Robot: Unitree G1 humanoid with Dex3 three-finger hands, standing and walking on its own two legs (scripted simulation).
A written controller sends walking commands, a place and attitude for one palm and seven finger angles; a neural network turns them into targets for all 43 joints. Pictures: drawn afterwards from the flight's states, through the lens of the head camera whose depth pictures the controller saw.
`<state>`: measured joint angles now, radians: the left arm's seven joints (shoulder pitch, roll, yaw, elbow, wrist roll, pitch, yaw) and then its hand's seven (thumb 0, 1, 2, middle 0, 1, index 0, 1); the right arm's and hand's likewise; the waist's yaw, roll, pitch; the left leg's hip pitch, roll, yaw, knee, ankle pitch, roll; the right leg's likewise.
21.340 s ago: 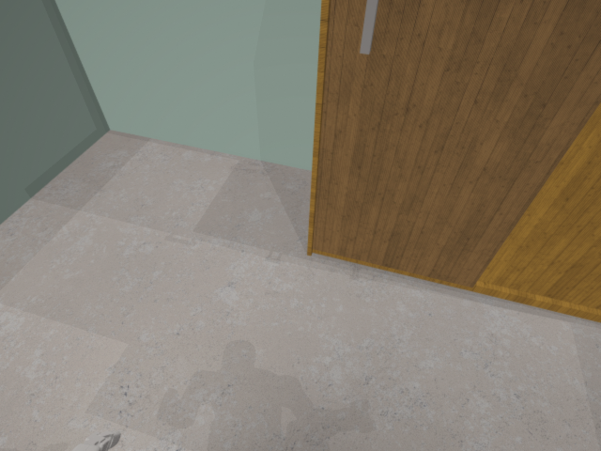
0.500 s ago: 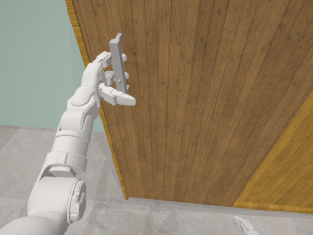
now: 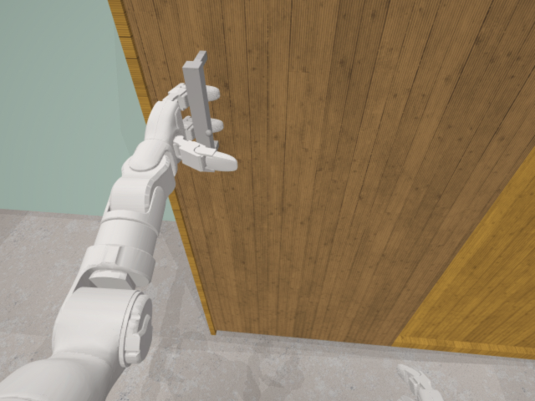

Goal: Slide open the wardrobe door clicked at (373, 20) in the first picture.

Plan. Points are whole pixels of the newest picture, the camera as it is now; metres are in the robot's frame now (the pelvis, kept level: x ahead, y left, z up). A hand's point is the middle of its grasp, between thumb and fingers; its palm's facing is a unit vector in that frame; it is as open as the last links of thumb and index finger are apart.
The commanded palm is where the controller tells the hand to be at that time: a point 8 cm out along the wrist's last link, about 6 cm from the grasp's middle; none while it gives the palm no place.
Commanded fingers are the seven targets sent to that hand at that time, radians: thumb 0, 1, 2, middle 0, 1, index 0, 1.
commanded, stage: slide the fingers in behind the handle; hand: left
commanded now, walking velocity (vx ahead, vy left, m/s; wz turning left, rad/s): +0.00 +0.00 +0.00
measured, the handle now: (205, 114) +0.49 +0.12 +0.21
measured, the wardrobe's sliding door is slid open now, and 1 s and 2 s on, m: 0.00 0.00 0.00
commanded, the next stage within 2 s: grip the handle and tug to test in 0.14 s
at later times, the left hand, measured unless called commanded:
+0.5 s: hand (209, 136) +0.42 +0.10 +0.21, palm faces -0.07 -1.00 +0.00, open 12.4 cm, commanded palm +0.40 +0.15 +0.21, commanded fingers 0.00 0.15 0.58 -0.37 -1.29 -0.37 -1.29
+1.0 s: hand (210, 132) +0.43 +0.10 +0.22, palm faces -0.05 -1.00 -0.01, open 5.7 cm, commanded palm +0.40 +0.15 +0.21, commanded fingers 0.00 0.90 0.90 -0.45 -1.40 -0.45 -1.40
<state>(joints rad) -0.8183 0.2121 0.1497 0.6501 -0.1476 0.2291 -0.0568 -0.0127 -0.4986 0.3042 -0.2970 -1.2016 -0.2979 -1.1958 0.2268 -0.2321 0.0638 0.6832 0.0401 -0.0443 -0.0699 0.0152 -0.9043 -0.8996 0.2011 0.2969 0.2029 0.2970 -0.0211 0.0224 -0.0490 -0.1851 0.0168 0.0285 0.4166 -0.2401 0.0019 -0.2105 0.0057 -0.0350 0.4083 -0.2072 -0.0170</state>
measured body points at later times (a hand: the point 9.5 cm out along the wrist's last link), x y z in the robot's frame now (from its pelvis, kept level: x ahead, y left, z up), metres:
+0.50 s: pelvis +0.00 +0.00 +0.00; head -0.01 -0.01 +0.45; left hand +0.42 +0.16 +0.21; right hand +0.15 -0.23 -0.10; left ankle -0.01 +0.12 -0.74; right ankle +0.01 -0.11 -0.74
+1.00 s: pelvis +0.01 +0.00 +0.00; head -0.01 -0.01 +0.45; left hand +0.43 +0.16 +0.22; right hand +0.14 -0.23 -0.10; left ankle -0.01 +0.12 -0.74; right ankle +0.01 -0.11 -0.74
